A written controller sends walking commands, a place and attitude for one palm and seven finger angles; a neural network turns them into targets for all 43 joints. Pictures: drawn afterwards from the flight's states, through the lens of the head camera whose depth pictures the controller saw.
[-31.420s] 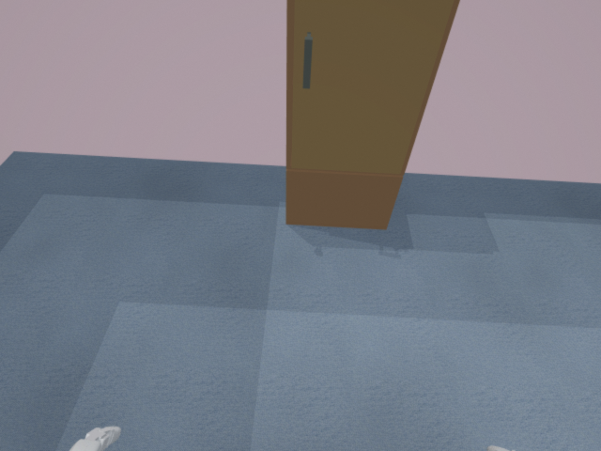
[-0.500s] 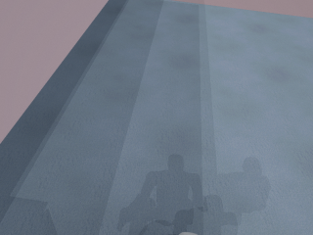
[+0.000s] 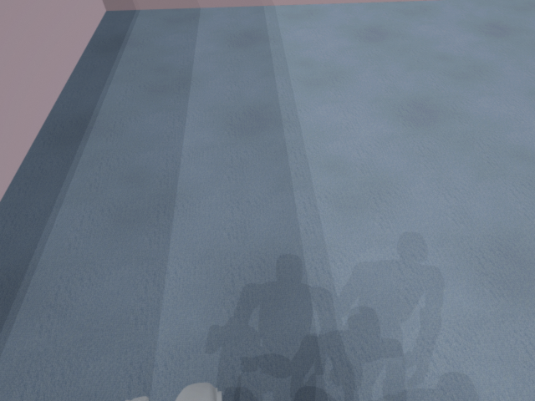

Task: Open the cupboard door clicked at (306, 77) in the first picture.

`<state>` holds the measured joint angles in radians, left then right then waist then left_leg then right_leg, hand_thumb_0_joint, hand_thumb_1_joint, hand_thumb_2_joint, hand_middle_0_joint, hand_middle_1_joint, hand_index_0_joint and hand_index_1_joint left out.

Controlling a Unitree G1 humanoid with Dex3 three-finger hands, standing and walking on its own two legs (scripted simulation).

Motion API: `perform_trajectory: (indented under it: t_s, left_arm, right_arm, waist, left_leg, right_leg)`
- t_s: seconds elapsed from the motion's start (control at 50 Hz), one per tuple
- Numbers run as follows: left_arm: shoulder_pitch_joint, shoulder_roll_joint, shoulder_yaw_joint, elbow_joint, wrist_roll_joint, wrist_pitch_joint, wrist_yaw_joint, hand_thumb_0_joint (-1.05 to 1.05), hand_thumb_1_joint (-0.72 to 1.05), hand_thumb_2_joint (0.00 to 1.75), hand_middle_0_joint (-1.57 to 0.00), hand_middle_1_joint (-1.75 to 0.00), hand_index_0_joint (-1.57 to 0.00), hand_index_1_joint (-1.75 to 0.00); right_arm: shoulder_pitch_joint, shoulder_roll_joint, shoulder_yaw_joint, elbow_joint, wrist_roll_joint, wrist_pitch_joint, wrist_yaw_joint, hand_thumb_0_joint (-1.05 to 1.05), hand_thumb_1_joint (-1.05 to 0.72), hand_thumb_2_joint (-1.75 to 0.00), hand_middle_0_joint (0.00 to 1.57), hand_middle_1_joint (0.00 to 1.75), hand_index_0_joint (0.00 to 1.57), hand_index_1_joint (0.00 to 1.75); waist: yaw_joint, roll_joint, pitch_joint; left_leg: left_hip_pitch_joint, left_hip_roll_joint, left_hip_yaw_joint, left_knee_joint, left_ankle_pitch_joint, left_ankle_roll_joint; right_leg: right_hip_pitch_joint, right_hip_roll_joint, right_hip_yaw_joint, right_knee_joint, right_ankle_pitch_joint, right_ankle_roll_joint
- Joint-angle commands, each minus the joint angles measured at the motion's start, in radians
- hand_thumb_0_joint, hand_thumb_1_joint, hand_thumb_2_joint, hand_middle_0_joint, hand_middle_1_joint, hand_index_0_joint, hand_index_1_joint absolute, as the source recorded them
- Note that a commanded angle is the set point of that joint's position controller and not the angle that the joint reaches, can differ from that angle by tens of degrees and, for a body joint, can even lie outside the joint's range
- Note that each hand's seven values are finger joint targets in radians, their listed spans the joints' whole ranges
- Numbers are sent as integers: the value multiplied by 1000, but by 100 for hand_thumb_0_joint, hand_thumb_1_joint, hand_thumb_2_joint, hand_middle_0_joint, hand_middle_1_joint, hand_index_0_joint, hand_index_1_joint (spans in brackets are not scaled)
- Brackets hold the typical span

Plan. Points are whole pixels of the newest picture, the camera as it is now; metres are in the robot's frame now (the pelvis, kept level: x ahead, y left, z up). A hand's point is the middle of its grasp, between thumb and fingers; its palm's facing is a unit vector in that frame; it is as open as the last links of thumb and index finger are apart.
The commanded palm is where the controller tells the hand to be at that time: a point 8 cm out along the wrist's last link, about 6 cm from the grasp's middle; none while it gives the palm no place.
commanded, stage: turn to face it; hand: left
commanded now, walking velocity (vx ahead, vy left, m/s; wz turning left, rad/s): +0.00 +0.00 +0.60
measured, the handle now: out of the picture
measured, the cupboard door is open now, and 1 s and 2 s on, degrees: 43 43 43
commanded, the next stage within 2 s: none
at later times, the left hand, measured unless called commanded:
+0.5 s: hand (143, 388) +0.17 +0.23 -0.18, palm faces +0.25 -0.95 -0.18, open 7.4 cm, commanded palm none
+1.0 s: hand (178, 387) +0.17 +0.16 -0.15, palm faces +0.49 -0.83 -0.27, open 7.4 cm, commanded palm none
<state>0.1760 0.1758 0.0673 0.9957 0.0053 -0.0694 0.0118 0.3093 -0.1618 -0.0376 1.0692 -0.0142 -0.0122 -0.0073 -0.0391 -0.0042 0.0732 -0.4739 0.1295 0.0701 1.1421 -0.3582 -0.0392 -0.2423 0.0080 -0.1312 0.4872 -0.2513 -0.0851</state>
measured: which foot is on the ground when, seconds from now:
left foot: up 0.00-0.28, down 0.30-0.80, up 0.82-1.00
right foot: down 0.00-0.30, up 0.32-0.78, down 0.80-1.00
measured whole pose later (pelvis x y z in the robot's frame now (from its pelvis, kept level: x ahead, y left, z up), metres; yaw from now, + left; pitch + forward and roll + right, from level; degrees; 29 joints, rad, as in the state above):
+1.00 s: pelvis +0.20 -0.04 +0.00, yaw +32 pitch +1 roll +3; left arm 0.21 0.18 0.03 0.90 0.02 0.01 0.02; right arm 0.17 -0.27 -0.09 0.94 -0.01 0.08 0.02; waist -0.04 0.00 0.09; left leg -0.55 0.01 0.02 1.10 -0.40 -0.07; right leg -0.17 -0.08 -0.13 0.48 -0.34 -0.03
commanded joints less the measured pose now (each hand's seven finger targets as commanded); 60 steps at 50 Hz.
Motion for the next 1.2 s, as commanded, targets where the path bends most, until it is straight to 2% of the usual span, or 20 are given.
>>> perform_trajectory:
  t_s: [0.0,0.16,0.24,0.26,0.28,0.3,0.32,0.36,0.46,0.64,0.72,0.74,0.76,0.78,0.8,0.84,0.9,1.1,1.16,1.18]
  left_arm:
    - [109,61,-12,5,10,-22,-1,0,90,90,-20,-30,-20,-30]
    - [147,112,-16,40,15,-6,14,0,90,90,-20,-30,-20,-30]
    - [136,163,5,18,9,11,18,0,90,90,-20,-30,-20,-30]
    - [156,150,5,7,2,18,16,0,90,90,-20,-30,-20,-30]
    - [178,105,2,-29,-19,24,13,0,90,90,-20,-30,-20,-30]
    - [117,126,-4,-67,-8,38,21,0,90,90,-20,-30,-20,-30]
    - [66,118,2,-91,0,47,21,0,90,90,-20,-30,-20,-30]
    - [27,101,11,-88,15,57,11,0,90,90,-20,-30,-20,-30]
    - [83,75,17,-79,16,88,2,0,90,90,-20,-30,-20,-30]
    - [-50,99,12,-175,12,88,8,0,90,90,-20,-30,-20,-30]
    - [46,129,19,-160,4,78,15,0,90,90,-20,-30,-20,-30]
    - [92,165,29,-153,7,71,21,0,90,90,-20,-30,-20,-30]
    - [124,255,45,-153,22,62,28,0,90,90,-20,-30,-20,-30]
    - [89,296,43,-167,27,64,31,0,90,90,-20,-30,-20,-30]
    - [44,263,28,-178,21,61,32,0,90,90,-20,-30,-20,-30]
    - [-29,180,8,-184,13,49,30,0,90,90,-20,-30,-20,-30]
    - [19,176,5,-177,11,47,28,0,90,90,-20,-30,-20,-30]
    - [152,238,27,-136,24,55,23,0,90,90,-20,-30,-20,-30]
    - [127,253,33,-133,17,51,15,0,90,90,-20,-30,-20,-30]
    - [98,255,32,-146,8,51,12,0,90,90,-20,-30,-20,-30]
  right_arm:
    - [99,-6,-9,-18,-6,9,7,0,-90,-90,20,30,20,30]
    - [-107,-47,-5,-88,4,8,16,0,-90,-90,20,30,20,30]
    - [3,-100,-15,-78,-12,9,13,0,-90,-90,20,30,20,30]
    - [81,-162,-29,-72,-23,5,11,0,-90,-90,20,30,20,30]
    - [140,-252,-46,-79,-23,0,2,0,-90,-90,20,30,20,30]
    - [147,-276,-45,-69,-6,13,-10,0,-90,-90,20,30,20,30]
    - [91,-275,-51,-92,-7,15,-15,0,-90,-90,20,30,20,30]
    - [-25,-212,-39,-137,-9,6,-22,0,-90,-90,20,30,20,30]
    - [-84,-223,-46,-166,-10,1,-17,0,-90,-90,20,30,20,30]
    - [-55,-246,-83,-181,-17,29,-1,0,-90,-90,20,30,20,30]
    - [-106,-245,-92,-208,-8,41,1,0,-90,-90,20,30,20,30]
    - [-121,-216,-89,-219,-1,42,5,0,-90,-90,20,30,20,30]
    - [-126,-160,-82,-237,9,42,11,0,-90,-90,20,30,20,30]
    - [-152,-153,-81,-256,1,37,12,0,-90,-90,20,30,20,30]
    - [-143,-190,-82,-247,-9,41,18,0,-90,-90,20,30,20,30]
    - [-105,-163,-80,-195,-8,64,23,0,-90,-90,20,30,20,30]
    - [-139,-142,-63,-205,-1,71,34,0,-90,-90,20,30,20,30]
    - [-290,-133,-34,-248,3,62,39,0,-90,-90,20,30,20,30]
    - [-189,-166,-42,-232,-1,49,33,0,-90,-90,20,30,20,30]
    - [-89,-211,-56,-206,-6,41,31,0,-90,-90,20,30,20,30]
  waist:
    - [-13,-94,-56]
    - [26,-101,-8]
    - [-39,-50,-83]
    - [-61,96,-153]
    - [-62,357,-234]
    - [-66,245,-276]
    - [-45,137,-196]
    - [1,122,-106]
    - [46,77,-160]
    - [4,181,-159]
    - [50,177,-182]
    - [74,97,-200]
    - [95,-160,-197]
    - [94,-302,-137]
    - [64,-181,-107]
    - [2,-182,-82]
    - [18,-194,-79]
    - [85,-202,-93]
    - [26,-164,-161]
    - [-39,-97,-227]
  left_leg:
    - [-30,4,-16,-112,129,-10]
    - [-62,-42,32,-380,114,14]
    - [178,-114,55,-567,238,56]
    - [343,-19,-74,-623,560,109]
    - [518,262,-462,-654,1093,284]
    - [482,318,-522,-712,1008,347]
    - [380,310,-511,-767,698,343]
    - [227,210,-441,-820,432,257]
    - [189,94,-310,-839,315,195]
    - [222,62,-435,-806,273,200]
    - [130,6,-451,-735,305,156]
    - [24,-40,-418,-685,210,112]
    - [-171,-156,-258,-482,-15,36]
    - [-241,-219,-103,-213,-246,-8]
    - [-195,-162,-145,-42,-220,3]
    - [-179,-122,-122,80,-92,-25]
    - [-172,-116,-61,22,-26,-38]
    - [-6,-121,46,-380,-72,-9]
    - [214,-162,75,-598,70,22]
    - [414,-109,30,-687,295,51]
  right_leg:
    - [48,-244,97,-252,504,-62]
    - [214,-317,25,-139,763,-45]
    - [198,-298,-48,174,827,19]
    - [70,-224,-81,377,560,73]
    - [-202,-63,-65,678,-249,138]
    - [-225,-43,94,800,-426,121]
    - [-276,-71,135,830,-377,121]
    - [-320,-105,157,804,-244,139]
    - [-254,-80,131,646,-119,156]
    - [-195,-20,118,324,-182,157]
    - [48,10,108,26,-57,137]
    - [195,-49,154,-109,-8,116]
    - [327,-285,384,-241,-67,48]
    - [225,-516,551,-254,107,-59]
    - [124,-496,451,-203,255,-87]
    - [117,-348,260,-131,503,-45]
    - [187,-292,103,-89,665,5]
    - [267,-364,38,3,769,-19]
    - [202,-345,-26,171,789,30]
    - [83,-330,-64,338,646,70]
